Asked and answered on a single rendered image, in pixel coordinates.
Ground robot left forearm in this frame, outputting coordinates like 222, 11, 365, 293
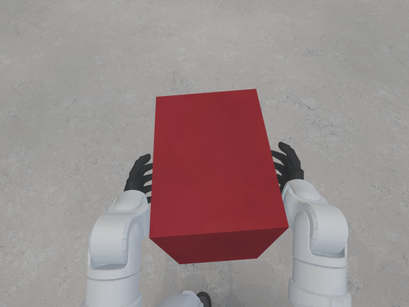
80, 190, 150, 307

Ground left robot hand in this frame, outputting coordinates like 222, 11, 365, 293
124, 154, 153, 203

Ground robot right forearm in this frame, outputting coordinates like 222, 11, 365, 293
281, 179, 351, 307

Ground right robot hand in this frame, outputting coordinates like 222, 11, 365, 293
271, 142, 304, 194

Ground robot left foot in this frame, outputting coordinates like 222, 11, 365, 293
197, 292, 212, 307

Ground left robot thigh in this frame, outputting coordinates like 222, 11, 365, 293
158, 294, 203, 307

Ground carton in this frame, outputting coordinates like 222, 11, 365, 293
149, 89, 289, 264

